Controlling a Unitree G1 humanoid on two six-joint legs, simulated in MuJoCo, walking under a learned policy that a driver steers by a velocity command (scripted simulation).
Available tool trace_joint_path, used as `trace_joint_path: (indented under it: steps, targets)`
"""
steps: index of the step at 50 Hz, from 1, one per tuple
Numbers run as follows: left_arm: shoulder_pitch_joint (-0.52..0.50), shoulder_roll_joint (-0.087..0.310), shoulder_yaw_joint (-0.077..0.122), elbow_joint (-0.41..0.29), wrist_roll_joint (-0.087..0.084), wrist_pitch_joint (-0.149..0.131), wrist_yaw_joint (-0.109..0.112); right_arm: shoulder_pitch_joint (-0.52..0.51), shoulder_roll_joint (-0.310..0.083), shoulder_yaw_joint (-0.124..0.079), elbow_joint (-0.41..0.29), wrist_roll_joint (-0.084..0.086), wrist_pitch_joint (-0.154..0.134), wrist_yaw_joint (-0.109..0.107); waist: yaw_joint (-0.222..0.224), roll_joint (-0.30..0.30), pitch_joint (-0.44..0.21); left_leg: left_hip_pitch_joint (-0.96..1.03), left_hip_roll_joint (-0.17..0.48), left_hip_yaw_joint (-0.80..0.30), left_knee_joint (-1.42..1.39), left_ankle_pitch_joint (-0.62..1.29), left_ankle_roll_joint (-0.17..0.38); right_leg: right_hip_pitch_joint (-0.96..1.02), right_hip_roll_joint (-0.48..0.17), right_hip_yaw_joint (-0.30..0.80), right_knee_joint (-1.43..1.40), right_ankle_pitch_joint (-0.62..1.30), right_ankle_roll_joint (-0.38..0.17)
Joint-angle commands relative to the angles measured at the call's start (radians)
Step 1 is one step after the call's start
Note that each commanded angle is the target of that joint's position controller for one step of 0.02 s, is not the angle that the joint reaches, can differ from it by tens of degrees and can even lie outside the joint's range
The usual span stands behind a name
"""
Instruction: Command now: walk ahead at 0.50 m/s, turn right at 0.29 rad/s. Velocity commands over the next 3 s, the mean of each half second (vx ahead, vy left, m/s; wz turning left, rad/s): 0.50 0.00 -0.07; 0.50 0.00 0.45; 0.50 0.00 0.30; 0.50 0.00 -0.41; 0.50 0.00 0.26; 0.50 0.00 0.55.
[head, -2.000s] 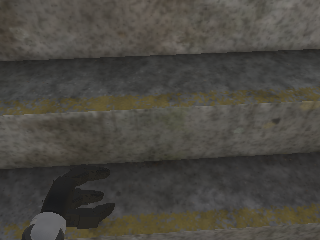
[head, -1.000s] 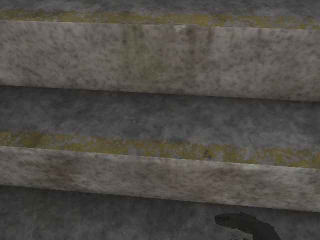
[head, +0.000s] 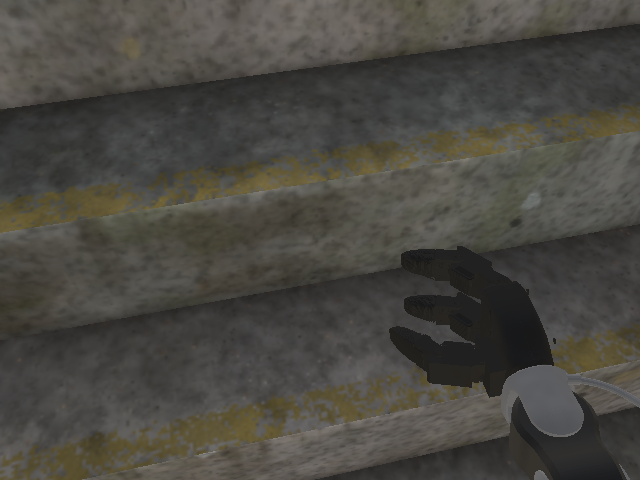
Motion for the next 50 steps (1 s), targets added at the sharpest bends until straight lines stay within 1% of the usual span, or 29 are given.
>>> trace_joint_path:
  steps: [1, 2, 4, 5, 6, 7, 8, 9, 12, 13, 14, 20, 21, 22, 23, 24, 25, 27, 28, 29, 30, 31, 32, 39, 40, 42, 46, 47, 50]
  targets:
    - [-0.182, 0.156, 0.048, -0.136, -0.015, -0.036, -0.020, 0.229, -0.141, -0.069, -0.035, 0.017, 0.024, -0.061, -0.236, -0.001, -0.209, 0.574, 0.055, -0.140, -0.411, -0.293, 0.054, -0.133, -0.183, 0.137, 0.119, 0.959, -0.169]
    - [-0.209, 0.148, 0.051, -0.148, -0.006, -0.030, -0.024, 0.369, -0.148, -0.087, 0.017, 0.052, 0.007, -0.056, -0.314, 0.075, -0.238, 0.638, 0.061, 0.004, -0.701, 0.045, 0.022, -0.021, -0.124, 0.081, 0.268, 0.991, -0.136]
    - [-0.083, -0.020, -0.036, -0.191, 0.033, 0.135, -0.172, 0.542, -0.087, -0.082, 0.292, -0.070, 0.170, 0.113, -0.070, 0.210, -0.120, 0.737, 0.212, -0.146, -1.208, 0.587, 0.003, -0.126, -0.039, 0.114, 0.687, 0.139, -0.197]
    - [-0.052, 0.017, 0.040, -0.157, 0.020, 0.031, -0.108, 0.466, -0.204, -0.130, 0.211, 0.056, 0.072, -0.033, -0.116, 0.173, -0.144, 1.044, 0.316, -0.192, -0.738, 1.165, 0.115, -0.611, 0.103, -0.029, 1.226, -0.411, -0.017]
    - [0.034, 0.008, 0.025, -0.164, 0.021, -0.005, -0.088, 0.537, -0.216, -0.127, 0.251, 0.031, 0.021, -0.043, -0.073, 0.040, -0.166, 1.049, 0.455, -0.230, -0.770, 1.383, 0.188, -0.767, 0.072, -0.052, 1.485, -0.372, -0.006]
    - [0.037, 0.062, 0.032, -0.176, 0.010, -0.001, -0.072, 0.442, -0.217, -0.147, 0.228, -0.012, -0.015, -0.056, -0.006, 0.019, -0.148, 0.936, 0.514, -0.310, -0.885, 0.860, 0.281, -0.770, -0.024, -0.105, 1.561, -0.304, 0.036]
    - [-0.076, 0.010, -0.069, -0.240, -0.018, 0.097, -0.137, 0.309, -0.193, -0.129, 0.250, -0.095, 0.078, 0.094, -0.119, 0.306, -0.160, 0.925, 0.590, -0.624, -0.910, 0.523, 0.448, -1.149, 0.022, 0.094, 1.880, -0.298, -0.008]
    - [-0.267, 0.022, -0.019, -0.303, 0.058, 0.055, -0.072, 0.441, -0.158, -0.162, 0.287, 0.005, -0.015, 0.005, -0.040, 0.053, 0.044, 0.810, 0.420, -0.334, -1.023, -0.114, 0.251, -1.147, -0.070, -0.053, 1.868, -0.344, -0.012]
    - [-0.536, -0.044, -0.071, -0.394, 0.049, 0.025, -0.057, 0.630, -0.107, -0.137, 0.409, 0.012, -0.080, -0.027, -0.128, -0.018, 0.191, 0.588, 0.324, -0.209, -1.076, 0.147, 0.171, -1.162, -0.086, -0.125, 1.851, -0.200, -0.049]
    - [-0.534, -0.032, -0.115, -0.410, -0.049, 0.108, -0.107, 0.612, -0.049, -0.089, 0.469, -0.112, 0.024, 0.060, -0.135, 0.036, -0.087, 0.570, 0.333, -0.341, -0.978, 0.225, 0.258, -1.223, -0.072, -0.084, 1.764, -0.192, -0.140]
    - [-0.593, -0.068, -0.085, -0.441, 0.035, 0.062, -0.070, 0.686, -0.150, -0.149, 0.434, 0.007, -0.053, -0.005, -0.135, 0.022, 0.182, 0.627, 0.323, -0.153, -1.099, 0.197, 0.173, -1.229, -0.080, -0.171, 1.871, -0.217, -0.077]
    - [-0.877, -0.099, -0.140, -0.643, 0.046, 0.057, -0.079, 0.865, -0.148, -0.134, 0.531, 0.057, -0.071, -0.045, -0.198, 0.095, 0.123, 0.694, 0.280, -0.139, -1.288, 0.424, 0.180, -1.147, -0.300, -0.387, 1.515, -0.306, -0.075]
    - [-1.115, -0.100, -0.211, -0.697, 0.062, 0.201, -0.156, 0.944, -0.137, -0.091, 0.670, -0.076, 0.029, 0.089, -0.141, 0.046, -0.298, 0.506, 0.287, -0.225, -1.163, 0.684, 0.267, -0.993, -0.198, -0.396, 1.101, -0.608, -0.171]
    - [-0.869, -0.110, -0.165, -0.648, 0.025, 0.128, -0.126, 0.851, -0.248, -0.175, 0.444, 0.040, -0.009, -0.033, -0.254, 0.102, -0.074, 0.606, 0.305, -0.091, -1.347, 0.895, 0.191, -0.581, -0.199, -0.575, 1.005, -0.451, -0.093]
    - [-0.953, -0.180, -0.236, -0.615, 0.006, 0.239, -0.190, 1.046, -0.248, -0.082, 0.730, -0.110, 0.023, 0.164, -0.051, 0.358, -0.345, 0.335, 0.396, -0.207, -1.198, 1.882, 0.387, -0.497, -0.071, -0.467, 1.144, -0.422, -0.104]
    - [-0.348, 0.003, -0.101, -0.451, -0.008, 0.129, -0.123, 0.794, -0.356, -0.187, 0.440, 0.051, -0.060, 0.016, -0.034, 0.197, -0.406, 0.739, 0.322, -0.025, -0.946, 1.802, 0.193, -0.133, -0.078, -0.511, 0.946, -0.450, -0.098]
    - [-0.174, 0.069, -0.073, -0.359, -0.015, 0.083, -0.087, 0.815, -0.403, -0.194, 0.452, 0.109, -0.109, 0.014, 0.041, 0.176, -0.560, 0.557, 0.268, -0.069, -0.721, 1.798, 0.154, 0.130, -0.087, -0.354, 0.894, -0.371, -0.117]
    - [-0.119, 0.192, -0.002, -0.345, 0.022, 0.078, -0.028, 0.735, -0.308, -0.186, 0.386, 0.086, -0.131, 0.050, 0.098, -0.164, -0.559, 0.195, 0.084, -0.101, -0.064, 0.993, 0.101, 0.282, -0.417, 0.287, 0.420, -0.754, -0.199]
    - [-0.164, 0.155, -0.050, -0.336, 0.050, 0.171, -0.108, 0.726, -0.254, -0.185, 0.556, -0.035, -0.022, 0.211, 0.222, -0.336, -0.245, -0.106, 0.015, -0.387, 0.744, 0.517, 0.119, -0.167, -0.477, 0.639, 0.070, -0.881, -0.294]
    - [-0.404, 0.223, 0.015, -0.324, 0.000, 0.113, -0.076, 0.576, -0.175, -0.202, 0.224, -0.020, -0.064, 0.088, -0.071, -0.206, -0.419, -0.083, -0.003, -0.203, 0.918, 0.365, 0.032, -0.020, -0.521, 0.503, 0.132, -0.888, -0.221]
    - [-0.358, 0.120, -0.055, -0.206, 0.016, 0.126, -0.149, 0.705, -0.116, -0.151, 0.453, 0.062, -0.013, 0.162, -0.026, 0.017, 0.045, -0.358, -0.023, -0.432, 1.125, 0.463, 0.150, -0.350, -0.482, 0.382, 0.106, -0.750, -0.204]
    - [-0.426, 0.053, -0.065, -0.169, -0.016, 0.104, -0.170, 0.729, -0.099, -0.134, 0.426, 0.047, -0.012, 0.175, -0.091, 0.077, 0.060, -0.395, 0.011, -0.402, 1.091, 0.377, 0.175, -0.367, -0.501, 0.265, 0.104, -0.697, -0.206]
    - [-0.456, 0.058, -0.026, -0.093, -0.020, 0.049, -0.094, 0.700, -0.024, -0.131, 0.226, -0.030, -0.019, 0.057, -0.337, -0.069, -0.124, -0.261, 0.047, -0.181, 0.976, 0.332, 0.078, -0.231, -0.494, 0.056, 0.162, -0.630, -0.040]
    - [-0.188, 0.049, -0.026, 0.071, 0.013, -0.077, -0.063, 0.507, -0.016, -0.113, 0.214, 0.022, 0.049, -0.027, -0.202, -0.025, -0.013, -0.410, 0.044, -0.085, 1.001, 0.310, 0.061, -0.062, -0.509, -0.188, -0.011, -0.229, -0.112]
    - [-0.365, 0.014, -0.073, -0.033, 0.088, -0.005, -0.145, 0.447, -0.181, -0.116, 0.265, 0.019, 0.089, 0.110, -0.142, -0.055, -0.010, -0.470, 0.004, -0.228, 1.088, 0.288, 0.221, -0.192, -0.459, -0.195, -0.082, -0.231, -0.199]
    - [-0.091, 0.073, -0.022, 0.074, 0.003, -0.073, -0.061, 0.426, -0.051, -0.118, 0.182, -0.004, 0.051, 0.000, -0.185, 0.018, -0.020, -0.539, 0.058, -0.136, 1.017, 0.236, 0.089, 0.106, -0.544, -0.250, -0.071, -0.335, -0.092]
    - [0.007, 0.098, -0.012, 0.085, 0.024, -0.107, -0.049, 0.238, -0.053, -0.122, 0.107, -0.009, 0.061, -0.042, -0.111, -0.022, 0.046, -0.751, 0.071, -0.097, 1.187, 0.055, 0.063, 0.283, -0.609, -0.289, -0.153, -0.268, -0.087]
    - [-0.044, 0.004, -0.077, 0.094, 0.108, -0.036, -0.133, 0.197, -0.119, -0.081, 0.146, 0.024, 0.108, 0.092, -0.061, -0.127, 0.069, -0.900, 0.059, -0.219, 1.224, 0.157, 0.261, 0.199, -0.527, -0.281, -0.153, -0.258, -0.166]
    - [-0.077, 0.056, -0.091, 0.102, 0.123, -0.007, -0.171, 0.303, -0.122, -0.084, 0.182, 0.013, 0.095, 0.136, -0.113, 0.002, 0.003, -0.831, 0.124, -0.155, 1.108, 0.169, 0.304, 0.204, -0.563, -0.436, -0.238, -0.103, -0.193]
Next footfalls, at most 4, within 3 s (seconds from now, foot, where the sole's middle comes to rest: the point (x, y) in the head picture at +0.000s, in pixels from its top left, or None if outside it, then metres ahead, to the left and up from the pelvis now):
0.08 left None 0.01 0.09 -0.78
0.48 right None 0.30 -0.18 -0.55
1.18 left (237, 374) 0.43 0.21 -0.32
1.98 right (451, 123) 0.74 -0.05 -0.10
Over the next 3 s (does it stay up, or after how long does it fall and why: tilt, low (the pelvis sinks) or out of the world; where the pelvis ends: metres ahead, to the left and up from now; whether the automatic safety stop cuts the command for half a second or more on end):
stays up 0.94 0.03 0.88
